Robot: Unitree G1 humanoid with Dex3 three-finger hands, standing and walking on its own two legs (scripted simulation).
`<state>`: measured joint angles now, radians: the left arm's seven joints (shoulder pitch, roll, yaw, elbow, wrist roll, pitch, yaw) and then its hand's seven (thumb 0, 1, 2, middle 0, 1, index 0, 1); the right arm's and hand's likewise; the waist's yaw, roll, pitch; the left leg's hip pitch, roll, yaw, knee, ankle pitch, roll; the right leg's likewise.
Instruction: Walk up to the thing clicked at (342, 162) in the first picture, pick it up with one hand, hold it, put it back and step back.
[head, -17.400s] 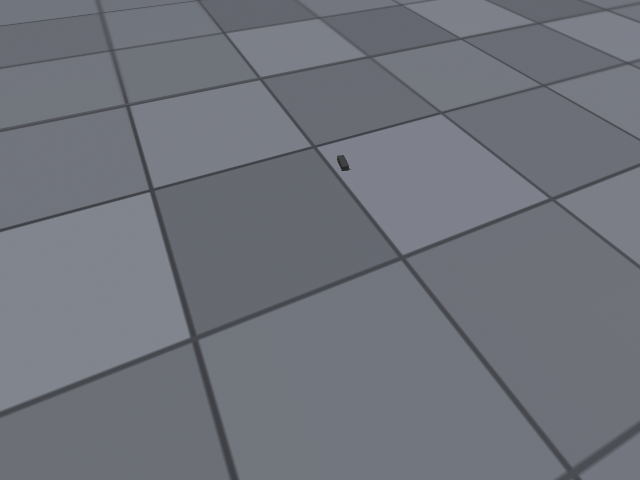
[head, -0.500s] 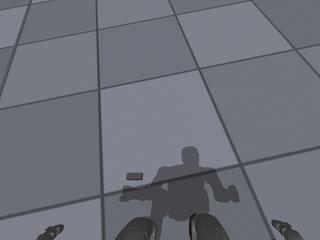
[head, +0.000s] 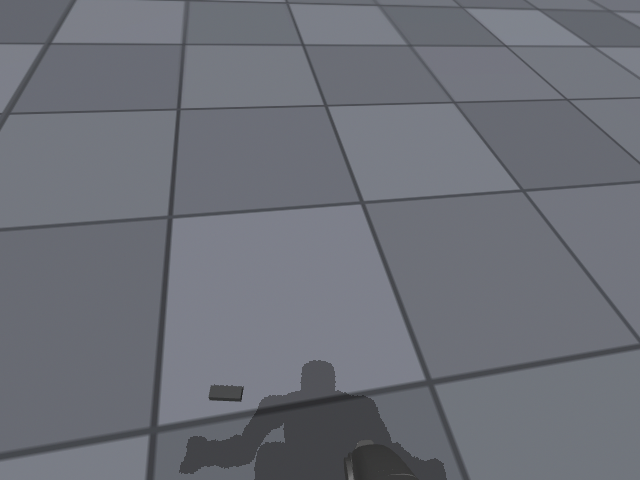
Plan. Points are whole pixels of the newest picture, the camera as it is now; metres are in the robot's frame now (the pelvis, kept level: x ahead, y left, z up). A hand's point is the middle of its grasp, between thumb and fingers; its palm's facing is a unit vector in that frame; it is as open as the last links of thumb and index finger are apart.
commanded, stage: walk up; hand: left
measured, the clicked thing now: (226, 393) +0.49 +0.22 -0.77
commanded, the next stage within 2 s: none
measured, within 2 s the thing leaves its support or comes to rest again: neither
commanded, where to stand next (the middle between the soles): +0.09 +0.00 m, yaw -3 degrees
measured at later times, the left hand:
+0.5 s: hand out of the picture +0.15 +0.25 -0.14, palm faces -0.05 -0.90 -0.43, open 7.3 cm
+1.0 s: hand out of the picture +0.16 +0.26 -0.17, palm faces -0.11 -0.93 -0.36, open 7.3 cm
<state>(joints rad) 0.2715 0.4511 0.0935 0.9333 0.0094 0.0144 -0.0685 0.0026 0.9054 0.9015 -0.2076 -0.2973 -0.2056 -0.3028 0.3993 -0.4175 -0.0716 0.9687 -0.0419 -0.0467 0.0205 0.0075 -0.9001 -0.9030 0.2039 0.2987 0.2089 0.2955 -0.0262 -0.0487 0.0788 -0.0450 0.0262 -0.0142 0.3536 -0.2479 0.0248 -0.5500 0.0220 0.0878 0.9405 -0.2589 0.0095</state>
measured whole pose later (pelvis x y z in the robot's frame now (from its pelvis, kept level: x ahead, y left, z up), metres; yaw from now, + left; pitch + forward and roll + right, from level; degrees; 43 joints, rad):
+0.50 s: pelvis +0.10 -0.02 -0.02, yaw -2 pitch -4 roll +0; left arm 0.32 0.38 0.02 0.87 0.00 -0.08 0.00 0.00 0.90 0.90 -0.21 -0.30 -0.21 -0.30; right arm 0.24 -0.40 -0.05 0.88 -0.01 0.01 0.04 0.00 -0.90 -0.90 0.20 0.30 0.21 0.29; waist 0.03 0.08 0.13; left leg -0.44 0.06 -0.03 0.75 -0.24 0.00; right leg -0.19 -0.02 -0.03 0.54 -0.28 0.00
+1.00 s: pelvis +0.10 +0.01 -0.02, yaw -5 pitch -4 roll -1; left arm 0.23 0.36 -0.01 1.05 0.01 -0.02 0.00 0.00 0.91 0.90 -0.21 -0.30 -0.21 -0.30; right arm 0.10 -0.36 -0.02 1.00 0.00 0.01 0.03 0.01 -0.90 -0.90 0.20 0.30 0.21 0.29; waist 0.01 0.04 0.08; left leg -0.33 0.04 0.03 0.56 -0.17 0.01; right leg -0.18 0.00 0.01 0.56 -0.32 0.02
